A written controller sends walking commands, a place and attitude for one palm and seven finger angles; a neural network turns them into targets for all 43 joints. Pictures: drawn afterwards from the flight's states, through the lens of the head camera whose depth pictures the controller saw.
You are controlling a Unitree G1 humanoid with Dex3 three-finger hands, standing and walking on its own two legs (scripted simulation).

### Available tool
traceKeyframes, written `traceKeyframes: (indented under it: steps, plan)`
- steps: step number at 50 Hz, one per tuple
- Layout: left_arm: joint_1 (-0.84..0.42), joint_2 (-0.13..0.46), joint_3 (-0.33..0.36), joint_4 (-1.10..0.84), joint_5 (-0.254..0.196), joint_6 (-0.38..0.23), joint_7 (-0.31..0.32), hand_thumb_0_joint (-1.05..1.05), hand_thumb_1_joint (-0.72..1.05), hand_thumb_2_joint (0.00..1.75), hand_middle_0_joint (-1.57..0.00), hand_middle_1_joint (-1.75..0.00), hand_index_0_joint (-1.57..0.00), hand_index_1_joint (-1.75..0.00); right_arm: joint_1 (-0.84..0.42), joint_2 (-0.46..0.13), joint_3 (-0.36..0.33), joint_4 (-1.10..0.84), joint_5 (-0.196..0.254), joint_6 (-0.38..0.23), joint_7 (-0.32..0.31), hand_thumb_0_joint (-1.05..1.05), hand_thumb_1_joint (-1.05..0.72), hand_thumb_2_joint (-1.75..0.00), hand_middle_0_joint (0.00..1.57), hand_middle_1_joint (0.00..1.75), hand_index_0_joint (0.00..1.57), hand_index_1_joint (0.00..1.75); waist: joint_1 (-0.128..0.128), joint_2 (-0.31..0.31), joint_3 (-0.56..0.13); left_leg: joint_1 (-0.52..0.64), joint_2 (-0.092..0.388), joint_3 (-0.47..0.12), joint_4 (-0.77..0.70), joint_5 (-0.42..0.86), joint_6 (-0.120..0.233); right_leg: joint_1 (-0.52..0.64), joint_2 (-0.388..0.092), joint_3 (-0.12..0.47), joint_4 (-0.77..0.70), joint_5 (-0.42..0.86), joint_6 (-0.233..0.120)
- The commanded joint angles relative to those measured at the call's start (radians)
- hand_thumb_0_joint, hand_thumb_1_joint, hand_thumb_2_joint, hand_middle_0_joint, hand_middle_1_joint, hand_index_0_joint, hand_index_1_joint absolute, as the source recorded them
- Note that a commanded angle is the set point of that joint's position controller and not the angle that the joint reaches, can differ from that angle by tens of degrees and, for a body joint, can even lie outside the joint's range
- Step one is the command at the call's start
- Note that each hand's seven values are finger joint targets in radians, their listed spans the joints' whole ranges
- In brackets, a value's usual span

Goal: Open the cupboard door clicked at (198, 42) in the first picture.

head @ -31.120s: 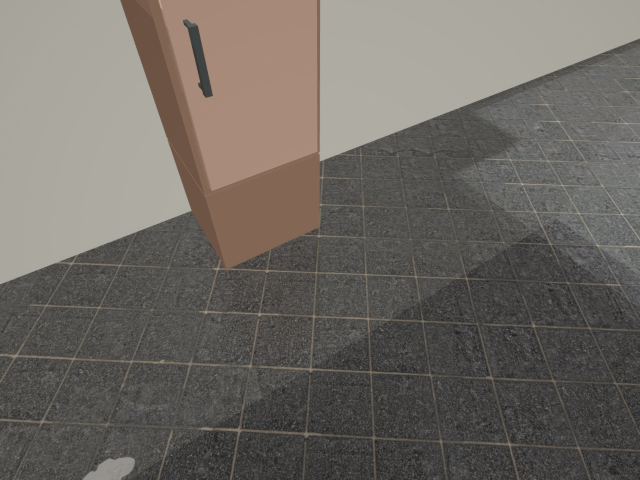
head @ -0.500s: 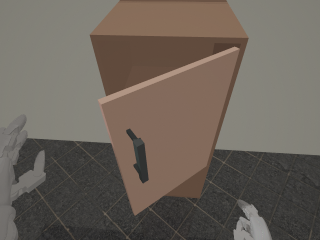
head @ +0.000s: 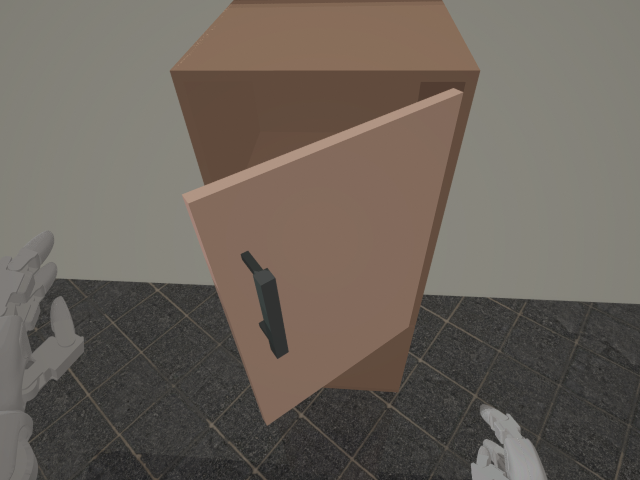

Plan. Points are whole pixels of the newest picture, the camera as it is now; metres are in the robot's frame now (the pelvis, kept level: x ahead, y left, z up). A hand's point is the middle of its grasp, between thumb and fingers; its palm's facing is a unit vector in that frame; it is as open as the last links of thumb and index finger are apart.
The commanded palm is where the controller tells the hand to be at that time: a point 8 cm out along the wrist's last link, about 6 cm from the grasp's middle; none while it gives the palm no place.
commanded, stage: step back with the hand held close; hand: left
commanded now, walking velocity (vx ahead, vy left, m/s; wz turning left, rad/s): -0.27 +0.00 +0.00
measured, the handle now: (265, 307) +0.31 +0.12 +0.06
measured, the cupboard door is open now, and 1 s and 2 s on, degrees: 39 39 39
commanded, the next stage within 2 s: stop stepping back and stand still in 0.94 s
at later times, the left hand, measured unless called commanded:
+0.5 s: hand (11, 397) +0.13 +0.29 +0.15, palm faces +0.34 -0.80 -0.50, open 7.4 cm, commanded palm +0.07 +0.33 +0.17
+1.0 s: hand out of the picture +0.02 +0.33 +0.17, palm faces +0.44 -0.80 -0.41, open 7.4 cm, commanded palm -0.05 +0.36 +0.17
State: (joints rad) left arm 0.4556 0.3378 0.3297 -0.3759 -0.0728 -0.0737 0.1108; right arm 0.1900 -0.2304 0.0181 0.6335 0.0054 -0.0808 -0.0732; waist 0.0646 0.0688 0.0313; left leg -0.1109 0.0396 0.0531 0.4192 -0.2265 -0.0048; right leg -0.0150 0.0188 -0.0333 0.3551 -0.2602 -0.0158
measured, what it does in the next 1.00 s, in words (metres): walks backwards: left foot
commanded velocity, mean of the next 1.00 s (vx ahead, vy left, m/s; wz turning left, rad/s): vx -0.31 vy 0.00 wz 0.02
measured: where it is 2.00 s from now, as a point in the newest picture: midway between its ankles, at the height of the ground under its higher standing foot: outside the picture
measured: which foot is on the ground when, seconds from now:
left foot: down 0.00-0.68, up 0.70-0.78, down 0.80-1.00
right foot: down 0.00-0.80, up 0.82-1.00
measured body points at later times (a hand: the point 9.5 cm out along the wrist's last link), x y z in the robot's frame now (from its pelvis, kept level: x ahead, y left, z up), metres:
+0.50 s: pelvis -0.08 +0.04 -0.01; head -0.06 +0.05 +0.44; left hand +0.11 +0.33 +0.18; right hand +0.09 -0.21 -0.08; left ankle +0.01 +0.12 -0.74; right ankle -0.04 -0.11 -0.74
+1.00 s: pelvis -0.20 +0.06 -0.01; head -0.18 +0.10 +0.44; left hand -0.01 +0.37 +0.19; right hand -0.04 -0.16 -0.08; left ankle -0.08 +0.14 -0.74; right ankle -0.25 -0.08 -0.67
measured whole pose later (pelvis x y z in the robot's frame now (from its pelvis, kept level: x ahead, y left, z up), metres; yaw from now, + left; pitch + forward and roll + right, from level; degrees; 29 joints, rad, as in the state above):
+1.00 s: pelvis -0.20 +0.06 -0.01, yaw -2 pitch +0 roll -5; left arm 0.50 0.43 0.47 -0.56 -0.05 -0.20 0.18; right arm 0.19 -0.15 0.01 0.62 -0.01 -0.14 -0.04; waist -0.01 0.00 0.05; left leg -0.43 0.05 0.04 0.49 -0.06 0.06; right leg -0.40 0.07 0.02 1.04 -0.47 0.02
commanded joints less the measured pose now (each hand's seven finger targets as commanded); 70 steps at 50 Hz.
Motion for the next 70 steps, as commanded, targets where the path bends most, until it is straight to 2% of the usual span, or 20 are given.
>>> traceKeyframes:
  steps: [1,15,20,26,30,34,36,39,40,41,46,55,56,58,60,62,65,67,68,70]
  plan:
    - [-0.067,0.226,0.155,-0.178,0.013,-0.118,0.006,0.0,0.9,0.9,-0.2,-0.3,-0.2,-0.3,-0.139,-0.106,-0.043,-0.177,-0.001,-0.022,-0.007,0.0,-0.9,-0.9,0.2,0.3,0.2,0.3,-0.04,-0.084,-0.015,0.03,0.005,-0.027,0.025,0.132,0.044,-0.222,-0.091,0.127,-0.109,0.343,0.012]
    - [0.108,0.281,0.228,-0.341,0.014,-0.117,0.039,0.0,0.9,0.9,-0.2,-0.3,-0.2,-0.3,-0.122,-0.1,-0.072,-0.258,0.009,0.047,-0.02,0.0,-0.9,-0.9,0.2,0.3,0.2,0.3,-0.042,-0.015,-0.201,-0.03,0.061,-0.023,0.032,0.352,0.031,-0.155,-0.073,0.098,0.073,0.465,0.026]
    - [0.135,0.264,0.232,-0.349,0.02,-0.135,0.049,0.0,0.9,0.9,-0.2,-0.3,-0.2,-0.3,-0.107,-0.114,-0.075,-0.265,0.007,0.031,-0.016,0.0,-0.9,-0.9,0.2,0.3,0.2,0.3,-0.045,0.04,-0.155,-0.18,0.093,-0.072,-0.044,0.138,0.046,-0.142,-0.039,0.082,0.118,0.243,0.03]
    - [0.077,0.227,0.235,-0.326,0.053,-0.174,0.056,0.0,0.9,0.9,-0.2,-0.3,-0.2,-0.3,-0.093,-0.141,-0.081,-0.266,0.007,-0.013,-0.017,0.0,-0.9,-0.9,0.2,0.3,0.2,0.3,-0.051,0.141,-0.05,-0.599,0.181,-0.175,-0.216,-0.48,0.104,0.014,0.016,0.033,0.304,0.001,0.04]
    - [0.033,0.237,0.235,-0.34,0.056,-0.192,0.054,0.0,0.9,0.9,-0.2,-0.3,-0.2,-0.3,-0.081,-0.127,-0.086,-0.257,0.009,-0.042,-0.015,0.0,-0.9,-0.9,0.2,0.3,0.2,0.3,-0.052,0.056,-0.053,-0.579,0.148,-0.159,-0.139,-0.486,0.092,-0.053,0.008,0.064,0.268,-0.08,0.016]
    - [0.018,0.246,0.199,-0.383,0.038,-0.199,0.065,0.0,0.9,0.9,-0.2,-0.3,-0.2,-0.3,-0.028,-0.106,-0.094,-0.185,0.0,-0.05,-0.001,0.0,-0.9,-0.9,0.2,0.3,0.2,0.3,-0.078,-0.247,-0.096,-0.032,-0.043,-0.035,0.458,-0.179,-0.009,-0.666,-0.261,0.397,-0.147,-0.342,-0.138]
    - [-0.028,0.243,0.182,-0.39,0.051,-0.19,0.073,0.0,0.9,0.9,-0.2,-0.3,-0.2,-0.3,-0.048,-0.09,-0.077,-0.179,-0.01,-0.051,0.0,0.0,-0.9,-0.9,0.2,0.3,0.2,0.3,-0.079,-0.278,-0.094,-0.072,-0.028,-0.065,0.477,-0.176,0.004,-0.605,-0.284,0.329,-0.09,-0.139,-0.126]
    - [-0.104,0.274,0.202,-0.393,0.043,-0.186,0.076,0.0,0.9,0.9,-0.2,-0.3,-0.2,-0.3,-0.075,-0.115,-0.067,-0.176,-0.01,-0.056,-0.023,0.0,-0.9,-0.9,0.2,0.3,0.2,0.3,-0.088,-0.049,-0.005,-0.138,0.032,-0.133,0.011,-0.159,0.026,-0.53,-0.111,0.171,0.135,-0.089,-0.007]
    - [-0.11,0.256,0.206,-0.415,0.047,-0.202,0.08,0.0,0.9,0.9,-0.2,-0.3,-0.2,-0.3,-0.085,-0.141,-0.065,-0.188,-0.013,-0.069,-0.031,0.0,-0.9,-0.9,0.2,0.3,0.2,0.3,-0.074,0.196,0.001,-0.281,0.193,-0.334,-0.153,-0.167,0.087,-0.45,-0.012,0.089,0.343,-0.127,0.038]
    - [-0.108,0.266,0.238,-0.396,0.05,-0.212,0.091,0.0,0.9,0.9,-0.2,-0.3,-0.2,-0.3,-0.065,-0.111,-0.064,-0.176,-0.026,-0.087,-0.031,0.0,-0.9,-0.9,0.2,0.3,0.2,0.3,-0.074,0.273,-0.054,-0.356,0.317,-0.461,-0.239,-0.136,0.158,-0.37,0.04,0.063,0.609,-0.239,0.043]
    - [0.04,0.23,0.23,-0.372,0.028,-0.208,0.082,0.0,0.9,0.9,-0.2,-0.3,-0.2,-0.3,-0.07,-0.098,-0.094,-0.154,-0.018,-0.103,0.012,0.0,-0.9,-0.9,0.2,0.3,0.2,0.3,-0.069,0.03,-0.147,-0.252,0.282,-0.314,-0.173,-0.08,0.173,-0.383,0.029,0.104,0.779,-0.209,0.04]
    - [0.106,0.254,0.21,-0.408,-0.002,-0.179,0.07,0.0,0.9,0.9,-0.2,-0.3,-0.2,-0.3,-0.066,-0.085,-0.063,-0.158,-0.018,-0.102,0.021,0.0,-0.9,-0.9,0.2,0.3,0.2,0.3,-0.053,0.222,-0.207,-0.158,0.097,-0.121,-0.306,-0.275,-0.024,-0.097,0.109,-0.118,0.097,-0.289,-0.017]
    - [0.127,0.286,0.236,-0.412,-0.005,-0.184,0.064,0.0,0.9,0.9,-0.2,-0.3,-0.2,-0.3,-0.072,-0.077,-0.059,-0.163,-0.016,-0.095,0.02,0.0,-0.9,-0.9,0.2,0.3,0.2,0.3,-0.05,0.17,-0.206,-0.133,0.05,-0.059,-0.21,-0.191,-0.052,-0.082,0.076,-0.092,-0.067,-0.236,-0.037]
    - [0.142,0.351,0.288,-0.42,-0.007,-0.196,0.057,0.0,0.9,0.9,-0.2,-0.3,-0.2,-0.3,-0.067,-0.068,-0.054,-0.146,-0.015,-0.061,0.018,0.0,-0.9,-0.9,0.2,0.3,0.2,0.3,-0.057,-0.147,-0.157,-0.027,-0.031,-0.017,0.296,-0.026,-0.032,-0.389,-0.208,0.19,-0.218,-0.087,-0.102]
    - [0.112,0.398,0.343,-0.473,-0.019,-0.203,0.072,0.0,0.9,0.9,-0.2,-0.3,-0.2,-0.3,-0.078,-0.071,-0.034,-0.158,-0.021,-0.054,0.017,0.0,-0.9,-0.9,0.2,0.3,0.2,0.3,-0.053,-0.16,-0.198,-0.306,-0.033,-0.049,0.523,-0.099,-0.017,-0.238,-0.346,0.236,-0.117,0.318,-0.147]
    - [0.1,0.277,0.251,-0.363,-0.009,-0.171,0.046,0.0,0.9,0.9,-0.2,-0.3,-0.2,-0.3,-0.054,-0.092,-0.065,-0.16,0.013,-0.069,0.012,0.0,-0.9,-0.9,0.2,0.3,0.2,0.3,-0.074,-0.259,-0.159,-0.387,-0.016,-0.075,0.473,-0.023,-0.013,-0.125,-0.252,0.178,-0.006,0.412,-0.128]
    - [0.025,0.256,0.216,-0.271,0.002,-0.155,0.051,0.0,0.9,0.9,-0.2,-0.3,-0.2,-0.3,-0.082,-0.097,-0.049,-0.134,0.009,-0.079,-0.013,0.0,-0.9,-0.9,0.2,0.3,0.2,0.3,-0.09,-0.14,-0.055,-0.142,-0.03,-0.007,0.137,0.065,0.028,-0.223,-0.196,0.093,0.078,0.413,-0.062]
    - [-0.055,0.25,0.189,-0.255,0.011,-0.16,0.057,0.0,0.9,0.9,-0.2,-0.3,-0.2,-0.3,-0.044,-0.131,-0.058,-0.121,0.006,-0.094,-0.028,0.0,-0.9,-0.9,0.2,0.3,0.2,0.3,-0.097,0.075,-0.112,0.05,0.052,-0.143,0.019,0.159,0.093,-0.308,-0.08,0.029,0.29,0.22,0.01]
    - [-0.104,0.245,0.17,-0.249,0.017,-0.165,0.062,0.0,0.9,0.9,-0.2,-0.3,-0.2,-0.3,-0.03,-0.143,-0.059,-0.124,0.006,-0.098,-0.029,0.0,-0.9,-0.9,0.2,0.3,0.2,0.3,-0.096,0.171,-0.106,0.076,0.183,-0.355,-0.035,0.133,0.161,-0.4,-0.015,0.007,0.4,-0.045,0.039]
    - [-0.14,0.281,0.176,-0.265,0.032,-0.17,0.067,0.0,0.9,0.9,-0.2,-0.3,-0.2,-0.3,-0.045,-0.104,-0.043,-0.115,-0.016,-0.122,-0.025,0.0,-0.9,-0.9,0.2,0.3,0.2,0.3,-0.092,0.154,-0.08,-0.014,0.281,-0.598,-0.236,-0.134,0.188,-0.456,0.004,0.066,0.609,-0.304,0.014]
